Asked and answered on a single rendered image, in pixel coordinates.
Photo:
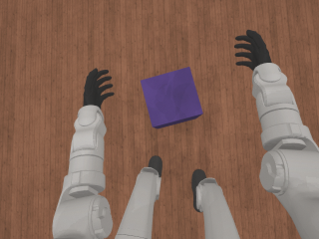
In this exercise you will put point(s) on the left robot upper arm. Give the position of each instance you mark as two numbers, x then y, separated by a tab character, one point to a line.
86	217

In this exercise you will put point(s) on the robot shin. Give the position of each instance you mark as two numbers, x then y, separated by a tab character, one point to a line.
148	169
209	180

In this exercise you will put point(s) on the carton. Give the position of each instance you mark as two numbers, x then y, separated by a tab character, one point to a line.
171	98

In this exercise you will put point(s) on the robot left forearm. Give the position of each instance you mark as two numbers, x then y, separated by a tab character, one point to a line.
86	163

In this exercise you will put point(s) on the right robot shin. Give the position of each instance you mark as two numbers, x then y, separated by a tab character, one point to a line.
209	180

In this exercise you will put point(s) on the right robot upper arm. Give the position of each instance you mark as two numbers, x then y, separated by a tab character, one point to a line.
292	175

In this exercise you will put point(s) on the robot right forearm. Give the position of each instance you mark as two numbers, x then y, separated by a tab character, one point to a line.
281	123

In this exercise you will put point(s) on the left robot shin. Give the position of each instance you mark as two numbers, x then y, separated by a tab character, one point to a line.
148	169

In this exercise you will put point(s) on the robot left hand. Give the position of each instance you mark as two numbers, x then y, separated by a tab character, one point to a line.
92	90

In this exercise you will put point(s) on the robot right hand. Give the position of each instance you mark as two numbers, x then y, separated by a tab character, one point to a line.
259	53

